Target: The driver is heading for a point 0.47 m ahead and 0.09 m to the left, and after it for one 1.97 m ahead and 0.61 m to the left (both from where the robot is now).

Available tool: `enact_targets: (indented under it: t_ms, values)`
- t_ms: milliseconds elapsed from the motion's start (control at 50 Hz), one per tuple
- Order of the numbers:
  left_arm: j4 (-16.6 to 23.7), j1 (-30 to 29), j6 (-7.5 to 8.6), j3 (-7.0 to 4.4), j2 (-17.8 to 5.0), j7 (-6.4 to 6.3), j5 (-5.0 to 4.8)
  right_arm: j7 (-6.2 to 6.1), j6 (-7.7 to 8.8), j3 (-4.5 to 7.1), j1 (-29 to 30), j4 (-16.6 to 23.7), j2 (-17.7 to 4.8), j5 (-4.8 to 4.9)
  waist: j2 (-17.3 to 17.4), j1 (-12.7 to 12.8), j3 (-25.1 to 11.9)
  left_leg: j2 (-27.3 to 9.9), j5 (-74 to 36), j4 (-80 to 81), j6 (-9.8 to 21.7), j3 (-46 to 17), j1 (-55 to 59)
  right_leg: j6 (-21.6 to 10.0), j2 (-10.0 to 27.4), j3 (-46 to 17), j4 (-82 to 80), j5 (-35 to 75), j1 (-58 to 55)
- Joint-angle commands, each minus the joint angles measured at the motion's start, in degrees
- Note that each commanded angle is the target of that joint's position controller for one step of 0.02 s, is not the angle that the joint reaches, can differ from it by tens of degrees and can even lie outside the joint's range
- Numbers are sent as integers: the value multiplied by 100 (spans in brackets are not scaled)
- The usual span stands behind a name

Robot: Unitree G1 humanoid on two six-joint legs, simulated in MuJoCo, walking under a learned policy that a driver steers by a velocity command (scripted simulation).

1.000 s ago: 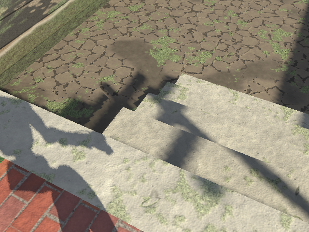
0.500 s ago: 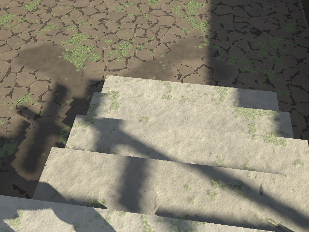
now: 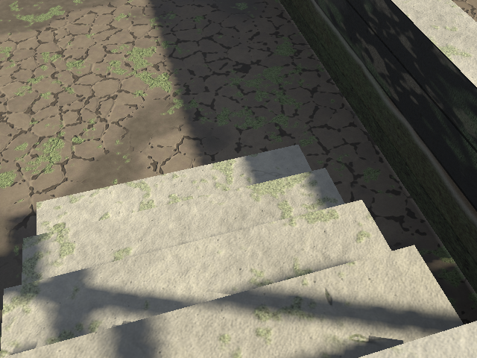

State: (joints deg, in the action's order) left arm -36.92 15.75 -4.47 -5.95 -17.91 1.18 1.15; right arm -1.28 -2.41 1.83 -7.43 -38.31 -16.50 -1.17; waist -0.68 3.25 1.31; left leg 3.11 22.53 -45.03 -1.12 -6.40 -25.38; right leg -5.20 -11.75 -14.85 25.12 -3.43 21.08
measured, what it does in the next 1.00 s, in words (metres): steps on the spot, turning left: left foot, then right foot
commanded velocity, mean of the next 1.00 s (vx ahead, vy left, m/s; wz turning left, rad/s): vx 0.03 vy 0.00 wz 0.24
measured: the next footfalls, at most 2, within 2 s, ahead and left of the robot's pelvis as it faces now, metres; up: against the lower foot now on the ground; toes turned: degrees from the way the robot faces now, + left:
left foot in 0.08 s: +0.08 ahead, +0.12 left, +0.00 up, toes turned -10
right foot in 0.48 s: +0.02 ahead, -0.08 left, +0.00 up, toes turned -2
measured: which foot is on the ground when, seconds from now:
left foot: up 0.00-0.06, down 0.08-0.48, up 0.50-0.80, down 0.82-1.00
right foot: down 0.00-0.08, up 0.10-0.46, down 0.48-0.82, up 0.84-1.00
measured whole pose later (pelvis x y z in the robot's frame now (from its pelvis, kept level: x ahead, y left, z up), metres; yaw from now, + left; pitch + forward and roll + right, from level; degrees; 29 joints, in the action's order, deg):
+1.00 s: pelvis +0.00 +0.07 +0.00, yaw +19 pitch +1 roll -1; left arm -38.2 8.4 -3.2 -2.4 -17.6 -1.3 1.8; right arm 0.4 -3.8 3.8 -15.2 -35.3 -17.8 0.1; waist -2.6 -0.8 4.1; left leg 5.7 12.9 -29.8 5.1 -3.7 -17.4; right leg 3.3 1.2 -1.7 64.8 -22.7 30.9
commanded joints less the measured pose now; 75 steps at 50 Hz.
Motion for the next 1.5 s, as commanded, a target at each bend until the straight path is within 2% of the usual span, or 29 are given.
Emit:
enact_targets:
  t_ms: [20,60,100,120,160,200,360,440,480,500,520,560,580,760,800,820,840,860,920,980,1140,1220,1300,1340,1360,1380,1420,1460,1500]
  values:
    - [406,-297,80,-216,-800,30,3,-58,170,98,-260,283,-416,76,-862,-227,-452,259,48,946,253,225,798,-432,1267,-1953,-1064,-2507,-162]
    - [372,-379,133,-144,-624,-5,-96,-172,194,154,-788,137,-534,55,-881,-523,-371,101,-538,2319,391,228,1907,16,949,-1820,-865,-2742,452]
    - [488,-155,187,-73,-310,-110,-199,-191,203,319,-467,401,-1475,-91,1281,-370,-354,-2382,1192,3700,1043,-2777,1998,501,-380,242,1846,-3021,1508]
    - [381,-324,245,-173,-849,-120,94,-133,193,298,-226,373,-1254,-144,472,-268,102,-2261,451,3532,1228,-2586,1242,559,78,116,2641,-2385,1530]
    - [148,31,227,-128,-744,-38,58,-36,225,153,94,395,-720,-75,467,53,-39,-1622,-981,3143,1135,-1435,996,600,180,205,3412,-1844,948]
    - [-21,236,161,-76,-687,7,15,-11,246,117,96,460,-615,-49,855,-2,-207,-1323,-2166,2937,1148,-811,1209,691,165,469,4044,-1803,909]
    - [-108,-593,25,334,-97,-99,-120,81,256,65,-804,78,-558,26,1215,-469,-437,-1130,-4089,2304,1060,-372,1945,783,677,1214,1377,-2266,-130]
    - [-204,-262,144,316,-325,-337,-117,150,126,308,-924,4,-1086,155,1223,-316,-396,-1150,-4832,1837,994,-1160,1919,564,710,1376,-230,-1142,-732]
    - [-201,39,298,258,-685,-440,-11,151,169,276,-799,191,-804,222,516,-240,-783,-924,-2972,1449,664,-1134,836,287,1637,725,-465,-354,-2092]
    - [-201,-262,267,120,-1172,-464,0,171,183,163,-715,423,-339,309,-1086,-402,-546,-87,-1085,719,431,-138,-153,-215,2454,5,-326,1261,-2235]
    - [-155,-214,257,150,-901,-437,-42,101,118,222,-748,353,-545,167,-1367,-121,-579,188,1108,-468,358,511,-502,-860,3246,-358,-429,2397,-2173]
    - [15,-468,265,328,-331,-415,-16,105,-18,378,-819,202,-710,46,-473,-291,-324,-137,1103,-1935,178,465,-658,-1038,3136,239,-499,2703,-1738]
    - [32,-698,258,362,-231,-432,7,152,-83,390,-860,200,-659,60,-543,-425,-157,-242,768,-1920,99,487,-632,-816,2839,692,-522,2468,-1554]
    - [46,-502,316,148,-653,-315,43,425,-224,283,-458,673,-395,121,-971,-198,-270,-290,253,155,193,1245,434,-328,2846,1698,96,1362,-1296]
    - [76,-593,316,112,-699,-257,-52,380,-184,309,-715,650,-376,112,-657,-438,-343,-136,-292,1109,335,1342,1065,-17,2814,1969,794,822,-952]
    - [26,-429,322,98,-662,-222,-56,301,-99,368,-1096,524,-532,40,31,-639,-491,-210,-971,1866,464,739,1798,331,2539,2300,1807,-34,-399]
    - [262,-320,288,201,-258,-196,3,208,-9,562,-1285,618,-1433,29,1711,-550,-430,-1801,-2773,2445,878,-1748,2473,778,1763,2664,3528,-2923,1134]
    - [693,-1049,205,264,-274,-254,89,247,-5,714,-1797,594,-1912,169,1872,-1013,-777,-2455,-3834,2608,1960,-3072,2539,860,1057,1583,4269,-3804,2005]
    - [475,-1176,263,224,-484,-305,2,125,-90,502,-1034,617,-1131,98,590,-568,-95,-1594,-2375,2624,1645,-1874,2023,804,1496,1071,4335,-2241,2121]
    - [216,-765,173,201,-532,-243,102,133,-75,452,-686,681,-1016,131,477,-339,-400,-1096,-2997,2501,1391,-1414,1648,872,1307,1152,4092,-1660,1462]
    - [-219,-547,41,355,-146,-157,-41,142,28,84,-640,482,-327,-48,724,-498,-358,-1032,-1204,3038,1210,-823,1136,688,1383,1363,2232,-1439,186]
    - [-146,-673,95,274,-448,-90,-90,47,17,189,-709,348,-791,-75,742,-586,29,-1375,-1216,2781,1369,-896,1093,440,1061,1487,1789,-2040,17]
    - [-114,-238,212,320,-241,-92,-138,-100,-1,215,-509,323,-802,23,454,-314,-224,-1564,-3172,1969,1323,-672,1628,236,990,1638,964,-1971,-304]
    - [-66,9,294,272,-476,-105,-66,-139,17,240,-369,385,-759,61,-63,-199,-277,-1037,-2398,952,787,-107,1131,-30,1423,470,-331,-709,-959]
    - [24,103,354,79,-1239,-108,-68,-122,12,179,-239,694,-521,33,-1098,-349,-157,8,-442,-161,310,666,-172,-604,2724,-1539,-463,1555,-1470]
    - [-142,650,343,-31,-1386,-86,-95,-158,-15,145,129,799,-496,-45,-1340,21,-179,412,1483,-1097,152,501,-1146,-1364,3176,-2318,-598,2602,-1854]
    - [-141,618,297,-21,-1006,-134,-123,-71,18,160,-65,620,-589,-75,-382,-141,-354,-30,743,-1830,58,34,-1389,-1272,2497,-1602,-636,53,-2051]
    - [-36,289,214,26,-760,-139,-95,92,63,185,179,649,-695,-127,-532,-151,-136,-226,-8,-1392,-46,107,-1475,-929,1935,-1438,-1185,-2865,-1719]
    - [-5,354,255,15,-727,-119,-112,171,57,131,397,661,-565,-138,-533,-61,-34,-177,-436,-1140,-257,243,-1484,-867,1719,-1407,-1216,-2849,-1551]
